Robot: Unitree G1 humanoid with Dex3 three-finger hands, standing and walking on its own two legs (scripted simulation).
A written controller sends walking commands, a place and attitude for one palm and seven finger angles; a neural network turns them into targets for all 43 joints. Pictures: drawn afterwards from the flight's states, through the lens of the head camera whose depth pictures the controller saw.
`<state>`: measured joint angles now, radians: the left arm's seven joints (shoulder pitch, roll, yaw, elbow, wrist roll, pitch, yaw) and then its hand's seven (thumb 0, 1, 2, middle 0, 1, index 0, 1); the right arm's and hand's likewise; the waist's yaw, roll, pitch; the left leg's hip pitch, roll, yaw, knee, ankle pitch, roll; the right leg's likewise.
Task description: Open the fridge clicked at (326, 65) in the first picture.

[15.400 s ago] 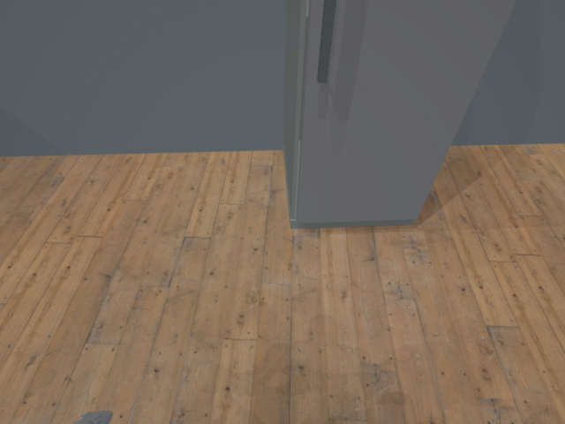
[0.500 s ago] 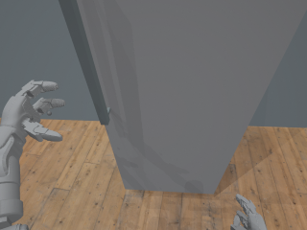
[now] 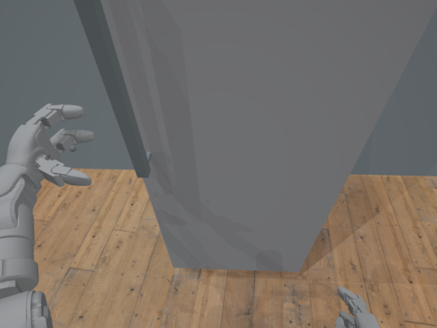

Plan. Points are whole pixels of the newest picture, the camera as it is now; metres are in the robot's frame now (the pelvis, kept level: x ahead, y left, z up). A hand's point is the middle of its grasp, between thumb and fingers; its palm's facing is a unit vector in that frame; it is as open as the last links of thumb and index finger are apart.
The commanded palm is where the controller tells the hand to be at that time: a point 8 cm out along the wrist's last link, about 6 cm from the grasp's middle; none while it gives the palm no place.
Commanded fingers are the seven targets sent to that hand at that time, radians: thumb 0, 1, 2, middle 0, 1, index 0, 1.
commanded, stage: move the hooked fingers beside the handle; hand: left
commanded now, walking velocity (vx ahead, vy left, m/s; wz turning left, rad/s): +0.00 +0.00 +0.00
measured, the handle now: (118, 74) +0.47 +0.21 +0.25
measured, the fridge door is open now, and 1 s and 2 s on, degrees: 0 0 0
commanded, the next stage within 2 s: feel for the door with the fingertips in 1.36 s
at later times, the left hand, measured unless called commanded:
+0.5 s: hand (78, 133) +0.39 +0.28 +0.18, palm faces +0.05 -1.00 +0.01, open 14.0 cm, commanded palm +0.37 +0.33 +0.17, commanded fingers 0.00 -0.50 0.30 -0.30 -1.20 -0.30 -1.20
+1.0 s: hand (84, 131) +0.42 +0.28 +0.16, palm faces +0.04 -1.00 +0.02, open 14.0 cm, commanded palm +0.38 +0.33 +0.17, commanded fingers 0.00 -0.50 0.30 -0.30 -1.20 -0.30 -1.20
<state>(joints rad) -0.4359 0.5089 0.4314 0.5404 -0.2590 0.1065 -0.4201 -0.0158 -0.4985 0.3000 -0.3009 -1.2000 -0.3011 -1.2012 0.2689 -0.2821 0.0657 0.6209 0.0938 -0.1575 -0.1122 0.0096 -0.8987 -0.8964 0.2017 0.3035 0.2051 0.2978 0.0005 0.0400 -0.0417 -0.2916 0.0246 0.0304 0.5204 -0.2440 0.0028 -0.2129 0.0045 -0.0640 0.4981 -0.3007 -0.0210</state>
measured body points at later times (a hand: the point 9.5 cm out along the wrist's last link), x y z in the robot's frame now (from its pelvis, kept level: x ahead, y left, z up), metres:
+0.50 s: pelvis +0.00 +0.01 +0.00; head +0.01 +0.00 +0.45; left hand +0.39 +0.33 +0.18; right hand +0.10 -0.26 -0.10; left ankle +0.02 +0.12 -0.74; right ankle -0.02 -0.10 -0.74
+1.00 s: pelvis +0.00 +0.01 +0.00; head +0.02 +0.01 +0.45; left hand +0.41 +0.33 +0.16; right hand +0.09 -0.26 -0.10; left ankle +0.02 +0.12 -0.74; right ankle -0.02 -0.10 -0.74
